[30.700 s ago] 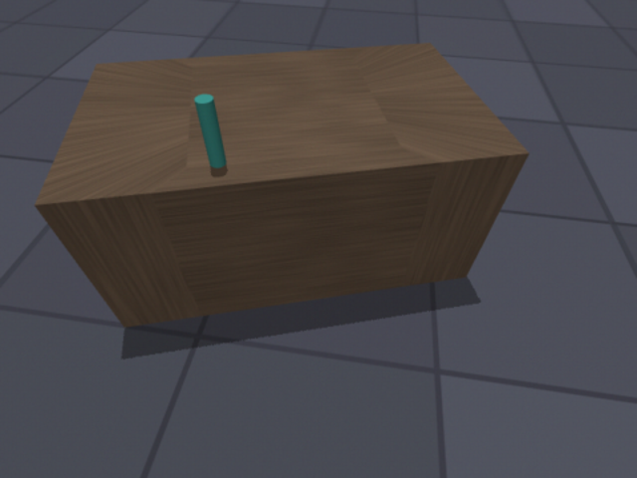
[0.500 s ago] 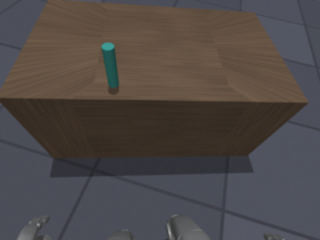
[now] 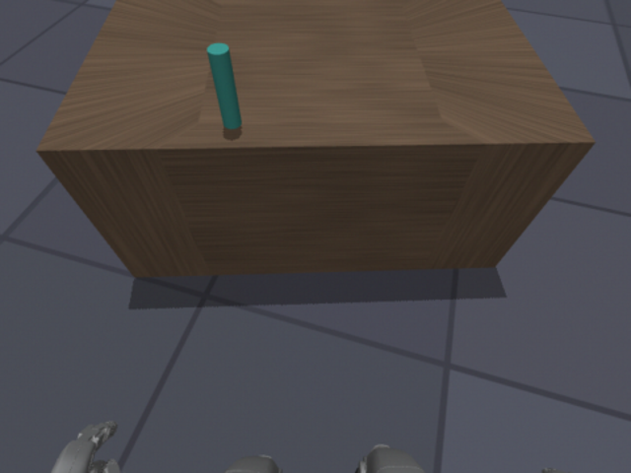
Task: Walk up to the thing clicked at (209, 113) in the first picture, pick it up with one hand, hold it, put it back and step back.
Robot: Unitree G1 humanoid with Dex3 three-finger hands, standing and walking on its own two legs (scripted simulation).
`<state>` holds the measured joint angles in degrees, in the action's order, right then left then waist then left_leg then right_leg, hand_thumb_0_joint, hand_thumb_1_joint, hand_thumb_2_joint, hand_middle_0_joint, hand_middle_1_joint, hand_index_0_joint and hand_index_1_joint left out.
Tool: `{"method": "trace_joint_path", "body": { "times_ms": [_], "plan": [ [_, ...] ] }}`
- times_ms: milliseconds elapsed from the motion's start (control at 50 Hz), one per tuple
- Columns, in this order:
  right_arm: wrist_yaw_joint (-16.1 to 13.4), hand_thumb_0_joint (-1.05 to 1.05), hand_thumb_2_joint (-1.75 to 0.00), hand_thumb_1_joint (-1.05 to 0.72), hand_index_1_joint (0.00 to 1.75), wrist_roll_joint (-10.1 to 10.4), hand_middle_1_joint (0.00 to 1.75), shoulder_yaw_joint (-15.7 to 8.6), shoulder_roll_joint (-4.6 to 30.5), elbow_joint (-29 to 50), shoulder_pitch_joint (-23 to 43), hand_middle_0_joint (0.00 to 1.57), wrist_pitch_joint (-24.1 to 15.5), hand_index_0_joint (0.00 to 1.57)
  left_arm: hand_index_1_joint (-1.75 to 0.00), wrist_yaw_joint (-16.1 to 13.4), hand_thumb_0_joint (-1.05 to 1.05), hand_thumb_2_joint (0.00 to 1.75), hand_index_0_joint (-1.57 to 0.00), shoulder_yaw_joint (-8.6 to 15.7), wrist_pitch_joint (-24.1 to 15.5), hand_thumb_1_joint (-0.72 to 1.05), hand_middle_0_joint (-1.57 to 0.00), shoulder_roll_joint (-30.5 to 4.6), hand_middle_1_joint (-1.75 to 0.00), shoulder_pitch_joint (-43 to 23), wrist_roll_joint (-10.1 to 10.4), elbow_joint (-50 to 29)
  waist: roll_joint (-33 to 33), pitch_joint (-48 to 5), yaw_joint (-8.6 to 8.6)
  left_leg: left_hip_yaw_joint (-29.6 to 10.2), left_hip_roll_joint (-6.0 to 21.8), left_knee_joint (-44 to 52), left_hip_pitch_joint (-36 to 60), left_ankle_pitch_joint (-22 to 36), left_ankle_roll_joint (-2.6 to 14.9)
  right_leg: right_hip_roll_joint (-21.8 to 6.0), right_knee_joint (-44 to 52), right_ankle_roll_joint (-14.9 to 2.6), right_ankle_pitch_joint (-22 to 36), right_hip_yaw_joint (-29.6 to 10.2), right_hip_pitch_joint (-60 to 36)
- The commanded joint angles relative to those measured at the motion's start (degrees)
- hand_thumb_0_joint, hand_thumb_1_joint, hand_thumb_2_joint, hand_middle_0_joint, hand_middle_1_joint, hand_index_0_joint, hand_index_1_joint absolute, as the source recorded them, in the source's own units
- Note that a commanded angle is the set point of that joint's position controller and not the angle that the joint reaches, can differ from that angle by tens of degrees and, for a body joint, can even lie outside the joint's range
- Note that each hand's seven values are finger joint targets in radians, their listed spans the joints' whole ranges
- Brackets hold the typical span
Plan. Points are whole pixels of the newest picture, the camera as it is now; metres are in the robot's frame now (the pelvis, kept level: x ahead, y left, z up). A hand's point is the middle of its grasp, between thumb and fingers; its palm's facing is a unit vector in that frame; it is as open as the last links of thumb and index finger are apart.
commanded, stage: step back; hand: left
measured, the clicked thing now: (225, 89) +0.86 +0.21 -0.06
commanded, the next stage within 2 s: stand in 1.54 s
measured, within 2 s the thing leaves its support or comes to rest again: neither
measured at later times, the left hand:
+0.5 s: hand out of the picture -0.10 +0.22 -0.14, palm faces -0.05 -0.92 -0.39, open 7.3 cm
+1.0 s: hand out of the picture -0.13 +0.22 -0.13, palm faces +0.04 -0.93 -0.37, open 7.3 cm
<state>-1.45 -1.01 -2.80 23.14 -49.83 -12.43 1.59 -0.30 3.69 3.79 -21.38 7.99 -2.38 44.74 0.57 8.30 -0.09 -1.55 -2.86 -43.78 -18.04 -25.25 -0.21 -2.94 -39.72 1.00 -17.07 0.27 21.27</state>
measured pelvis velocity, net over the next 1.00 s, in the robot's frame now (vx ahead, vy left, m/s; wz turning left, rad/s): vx -0.19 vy -0.05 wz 0.02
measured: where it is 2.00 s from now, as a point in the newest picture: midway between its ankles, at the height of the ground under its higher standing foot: outside the picture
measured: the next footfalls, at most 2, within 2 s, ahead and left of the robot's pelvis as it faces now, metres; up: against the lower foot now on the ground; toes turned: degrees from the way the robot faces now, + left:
left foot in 0.02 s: +0.03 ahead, +0.10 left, +0.00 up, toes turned -1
right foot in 0.38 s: -0.15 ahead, -0.17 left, +0.00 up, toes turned +0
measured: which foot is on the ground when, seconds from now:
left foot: up 0.00-0.00, down 0.02-0.42, up 0.44-0.66, down 0.68-1.00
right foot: down 0.00-0.04, up 0.06-0.36, down 0.38-1.00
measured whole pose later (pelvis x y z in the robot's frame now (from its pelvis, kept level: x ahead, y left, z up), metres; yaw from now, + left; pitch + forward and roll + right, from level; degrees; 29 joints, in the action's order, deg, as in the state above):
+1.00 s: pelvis -0.19 -0.05 +0.01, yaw +1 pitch -2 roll -1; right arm 0.6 -1.6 -2.5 20.1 -57.5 -10.7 0.4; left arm 0.5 3.2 -1.4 -20.8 11.7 -2.2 57.3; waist -1.0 2.3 -1.6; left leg -3.4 -1.3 -41.4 -18.2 -25.3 0.1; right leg -0.6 -31.8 -0.4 -17.8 2.0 11.8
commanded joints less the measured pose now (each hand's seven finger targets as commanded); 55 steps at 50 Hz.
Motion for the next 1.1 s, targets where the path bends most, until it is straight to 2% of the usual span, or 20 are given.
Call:
{"method": "trace_joint_path", "body": {
  "times_ms": [0,20,40,100,240,340,360,380,400,460,560,640,660,680,700,720,860,900,920,1080],
  "plan": [
    [-0.84,0.0,-0.9,-0.9,0.3,-1.61,0.3,-4.37,13.59,2.59,-2.89,0.2,-2.49,0.2,-0.3,-0.51,0.0,0.9,-0.2,2.35,0.0,0.9,-0.2,-9.88,-0.3,1.21,1.2,-5.19,-2.19,-12.31,-1.3,-13.64,11.56,23.57,10.71,21.96,4.19,-1.85,-7.54,-4.71,6.19,-6.62,1.0],
    [-0.19,0.0,-0.9,-0.9,0.3,-1.08,0.3,-5.44,21.28,4.2,-0.44,0.2,-2.28,0.2,-0.3,-0.9,0.0,0.9,-0.2,2.73,-0.13,0.9,-0.2,-10.59,-0.3,-1.86,1.77,-6.46,-13.71,-12.0,0.14,-28.49,24.68,24.06,5.77,31.53,13.89,5.93,-17.07,-2.21,-17.56,-2.36,5.87],
    [-0.42,0.0,-0.9,-0.9,0.3,-1.31,0.3,-6.09,21.91,4.5,-0.63,0.2,-2.58,0.2,-0.3,-1.48,0.0,0.9,-0.2,3.78,0.1,0.9,-0.2,-12.71,-0.3,-5.23,0.75,-5.9,-11.27,-10.71,2.55,-34.32,27.98,25.28,-1.07,30.41,18.2,5.85,-27.14,-1.96,-20.91,-9.96,3.45],
    [-1.47,0.0,-0.9,-0.9,0.3,-1.23,0.3,-3.98,15.22,4.47,5.39,0.2,-2.75,0.2,-0.3,-1.14,0.0,0.9,-0.2,3.78,0.45,0.9,-0.2,-12.16,-0.3,1.02,1.8,-2.25,-4.36,-9.08,-2.77,-15.51,19.0,19.68,2.24,35.22,12.85,7.65,-35.32,-2.35,-13.2,-13.25,7.03],
    [-1.09,0.0,-0.9,-0.9,0.3,-1.47,0.3,-4.59,14.45,5.31,2.86,0.2,-1.81,0.2,-0.3,-0.05,0.0,0.9,-0.2,3.64,-0.45,0.9,-0.2,-11.38,-0.3,1.41,0.77,-2.04,-9.46,-11.61,0.84,-12.92,18.55,18.13,10.56,26.64,13.93,4.71,-14.7,0.95,-13.42,-7.59,3.94],
    [-0.02,0.0,-0.9,-0.9,0.3,-1.14,0.3,-4.28,15.55,4.97,4.44,0.2,0.12,0.2,-0.3,0.46,0.0,0.9,-0.2,3.85,-1.92,0.9,-0.2,-10.72,-0.3,10.63,0.47,4.61,-11.81,-14.0,-2.06,-8.23,13.95,15.0,0.47,10.35,8.5,5.34,15.12,-2.89,-3.46,1.81,-14.15],
    [0.2,0.0,-0.9,-0.9,0.3,-0.86,0.3,-3.47,12.87,5.38,3.92,0.2,0.22,0.2,-0.3,0.38,0.0,0.9,-0.2,4.57,-2.32,0.9,-0.2,-13.08,-0.3,11.47,-0.34,5.05,-5.62,-12.21,-2.24,-6.34,10.42,9.15,-7.44,2.51,5.41,1.95,16.46,-4.36,-6.51,-5.47,-16.35],
    [-0.06,0.0,-0.9,-0.9,0.3,-0.29,0.3,-2.39,8.52,7.61,7.34,0.2,-0.37,0.2,-0.3,0.37,0.0,0.9,-0.2,6.07,-2.3,0.9,-0.2,-19.18,-0.3,10.22,-0.88,3.5,11.05,-7.95,-4.17,-2.66,-0.3,-1.75,-19.09,-6.41,1.37,-11.18,22.74,-9.53,-17.59,-26.33,-11.26],
    [-0.96,0.0,-0.9,-0.9,0.3,-0.73,0.3,-3.57,10.73,7.26,9.3,0.2,-0.24,0.2,-0.3,0.09,0.0,0.9,-0.2,6.63,-2.3,0.9,-0.2,-23.89,-0.3,3.95,-1.06,1.33,14.0,-4.17,-4.97,-6.01,-0.06,-13.55,-14.32,-9.27,-0.94,-21.8,27.14,-17.2,-21.01,-36.21,4.12],
    [-0.57,0.0,-0.9,-0.9,0.3,0.41,0.3,-2.87,10.76,3.18,3.89,0.2,-1.06,0.2,-0.3,-0.6,0.0,0.9,-0.2,4.27,-3.71,0.9,-0.2,-15.72,-0.3,-3.58,-0.52,-0.16,4.79,-3.25,0.7,-6.81,-2.07,-19.36,-13.92,-0.93,-0.17,-11.1,16.34,-11.31,6.29,-15.22,-1.47],
    [0.69,0.0,-0.9,-0.9,0.3,-0.59,0.3,-2.51,9.99,2.73,5.15,0.2,-1.74,0.2,-0.3,-0.49,0.0,0.9,-0.2,4.69,-4.59,0.9,-0.2,-16.59,-0.3,2.39,-0.82,1.52,10.3,-5.37,-3.89,-1.1,1.28,-4.7,-11.65,-2.7,-1.11,-10.71,15.24,-11.55,-1.44,-14.44,-10.82],
    [1.11,0.0,-0.9,-0.9,0.3,-0.55,0.3,-3.12,8.54,-1.12,0.75,0.2,-2.97,0.2,-0.3,0.08,0.0,0.9,-0.2,3.27,-3.98,0.9,-0.2,-15.46,-0.3,0.27,0.23,2.12,8.26,-6.5,-0.77,3.25,0.15,19.11,7.76,4.1,0.65,-9.83,12.15,-9.49,-3.98,-11.81,-2.91],
    [0.84,0.0,-0.9,-0.9,0.3,-1.02,0.3,-3.79,9.45,-2.16,-1.05,0.2,-3.45,0.2,-0.3,0.16,0.0,0.9,-0.2,2.02,-3.88,0.9,-0.2,-12.56,-0.3,1.53,0.22,2.42,4.43,-8.44,0.03,-1.4,1.98,22.14,15.48,6.07,1.71,-8.09,5.88,-7.59,0.13,-9.43,0.69],
    [0.67,0.0,-0.9,-0.9,0.3,-1.45,0.3,-4.24,12.74,-2.11,-0.94,0.2,-3.92,0.2,-0.3,0.46,0.0,0.9,-0.2,0.77,-3.98,0.9,-0.2,-8.58,-0.3,1.63,1.16,2.58,-7.99,-9.39,0.18,-21.96,13.72,26.1,16.73,-2.05,6.33,-1.43,-1.12,-3.07,-5.36,-4.09,8.71],
    [1.09,0.0,-0.9,-0.9,0.3,-0.92,0.3,-4.63,17.39,-1.49,0.73,0.2,-3.71,0.2,-0.3,-0.09,0.0,0.9,-0.2,2.34,-3.94,0.9,-0.2,-12.8,-0.3,-1.25,1.7,3.82,-8.68,-7.9,0.94,-29.58,20.95,29.95,3.74,-14.62,13.42,0.73,-7.14,-2.28,-16.57,-1.1,2.83],
    [1.26,0.0,-0.9,-0.9,0.3,-1.2,0.3,-4.77,16.29,-1.02,2.88,0.2,-3.91,0.2,-0.3,-0.01,0.0,0.9,-0.2,2.47,-4.0,0.9,-0.2,-14.14,-0.3,-1.19,1.2,4.05,-5.35,-5.44,0.23,-28.63,20.89,31.01,-0.3,-17.68,14.0,-0.03,-10.71,-2.52,-16.55,-3.39,0.98],
    [1.68,0.0,-0.9,-0.9,0.3,-0.6,0.3,-2.56,9.73,-1.94,7.07,0.2,-2.72,0.2,-0.3,0.05,0.0,0.9,-0.2,2.49,-5.95,0.9,-0.2,-10.83,-0.3,5.89,0.64,10.14,-6.1,-6.7,-3.24,-9.47,10.77,20.63,-5.86,-1.1,4.77,3.1,16.61,-2.8,-0.72,1.12,-17.51],
    [1.57,0.0,-0.9,-0.9,0.3,-0.2,0.3,-1.65,5.8,-1.21,7.31,0.2,-2.63,0.2,-0.3,-0.62,0.0,0.9,-0.2,3.86,-6.78,0.9,-0.2,-16.93,-0.3,6.72,-0.23,10.29,8.05,-5.7,-4.29,-3.89,0.84,4.49,-14.71,-1.49,1.04,-11.79,26.85,-7.97,-16.02,-23.69,-18.26],
    [1.13,0.0,-0.9,-0.9,0.3,-0.49,0.3,-2.34,8.03,-2.15,6.59,0.2,-2.56,0.2,-0.3,-0.5,0.0,0.9,-0.2,3.9,-7.02,0.9,-0.2,-18.68,-0.3,1.86,-0.28,8.82,6.87,-2.46,-2.87,-4.1,2.46,-0.58,-10.56,-5.86,0.36,-18.53,27.27,-12.61,-19.53,-27.89,-9.21],
    [1.39,0.0,-0.9,-0.9,0.3,-0.84,0.3,-2.88,7.22,-6.22,1.44,0.2,-4.18,0.2,-0.3,-0.13,0.0,0.9,-0.2,1.2,-6.4,0.9,-0.2,-12.27,-0.3,-2.68,1.08,8.23,5.82,-9.28,0.75,-1.08,4.15,19.78,10.45,19.26,1.71,-7.12,10.23,-5.13,20.56,-3.21,-7.56]
  ]
}}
